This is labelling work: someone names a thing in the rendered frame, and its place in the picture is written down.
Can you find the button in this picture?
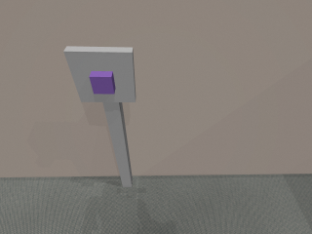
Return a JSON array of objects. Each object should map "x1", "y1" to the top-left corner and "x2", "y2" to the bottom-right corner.
[{"x1": 89, "y1": 71, "x2": 116, "y2": 95}]

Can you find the panel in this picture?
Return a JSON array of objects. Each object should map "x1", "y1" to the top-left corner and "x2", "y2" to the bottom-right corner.
[{"x1": 63, "y1": 46, "x2": 137, "y2": 187}]

